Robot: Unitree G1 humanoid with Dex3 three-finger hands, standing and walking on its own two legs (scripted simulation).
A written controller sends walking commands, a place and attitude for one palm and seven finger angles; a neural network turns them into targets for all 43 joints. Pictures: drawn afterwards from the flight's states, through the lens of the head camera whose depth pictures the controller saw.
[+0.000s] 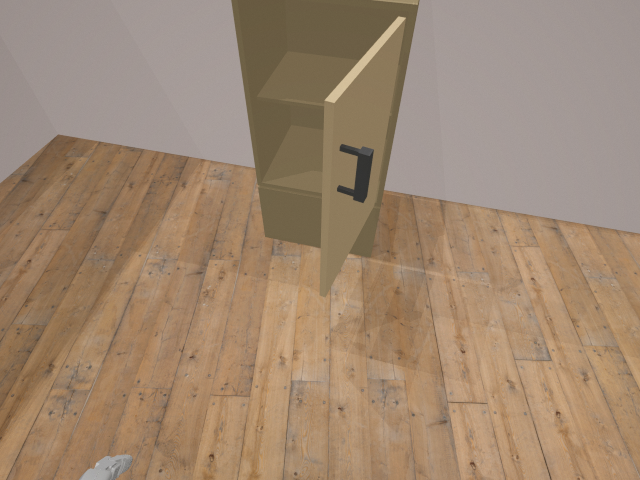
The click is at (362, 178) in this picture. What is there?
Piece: cupboard door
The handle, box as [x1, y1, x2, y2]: [337, 144, 373, 202]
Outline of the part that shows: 341,144 341,151 357,155 358,158 354,189 353,190 339,185 337,187 337,191 352,195 353,199 363,202 367,193 373,149 363,146 360,149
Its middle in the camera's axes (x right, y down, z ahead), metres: +0.06 -0.13 +0.78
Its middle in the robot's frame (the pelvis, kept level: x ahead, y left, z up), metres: +0.67 -0.03 -0.03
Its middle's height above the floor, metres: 0.74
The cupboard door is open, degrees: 79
